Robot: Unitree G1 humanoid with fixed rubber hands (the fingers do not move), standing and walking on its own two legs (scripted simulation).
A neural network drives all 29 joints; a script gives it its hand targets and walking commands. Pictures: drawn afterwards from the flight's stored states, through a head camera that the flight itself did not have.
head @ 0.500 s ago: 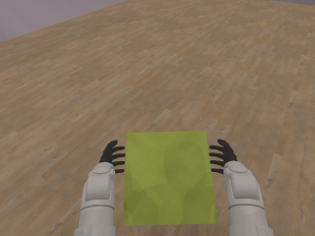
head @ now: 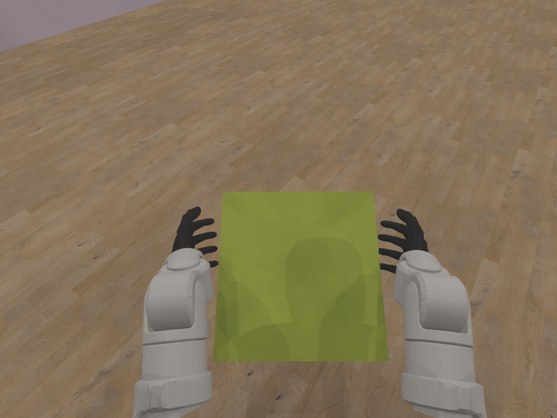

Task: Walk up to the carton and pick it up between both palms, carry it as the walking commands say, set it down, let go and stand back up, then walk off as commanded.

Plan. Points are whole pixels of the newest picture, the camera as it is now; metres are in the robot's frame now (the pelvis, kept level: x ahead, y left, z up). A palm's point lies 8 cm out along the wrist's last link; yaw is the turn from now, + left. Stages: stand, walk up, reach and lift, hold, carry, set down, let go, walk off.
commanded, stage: carry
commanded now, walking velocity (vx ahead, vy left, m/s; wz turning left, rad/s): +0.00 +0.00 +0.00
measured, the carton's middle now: (297, 276) +0.34 +0.00 +0.00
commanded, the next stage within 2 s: none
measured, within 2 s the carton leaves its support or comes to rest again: neither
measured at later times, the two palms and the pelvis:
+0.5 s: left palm (197, 243) +0.32 +0.14 +0.11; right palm (415, 245) +0.32 -0.16 +0.11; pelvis +0.00 +0.00 +0.00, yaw +0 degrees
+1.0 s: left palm (202, 243) +0.33 +0.13 +0.11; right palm (418, 243) +0.33 -0.17 +0.11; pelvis +0.01 -0.01 +0.00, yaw -1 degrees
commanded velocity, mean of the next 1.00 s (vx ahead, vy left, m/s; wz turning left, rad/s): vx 0.00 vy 0.00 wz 0.00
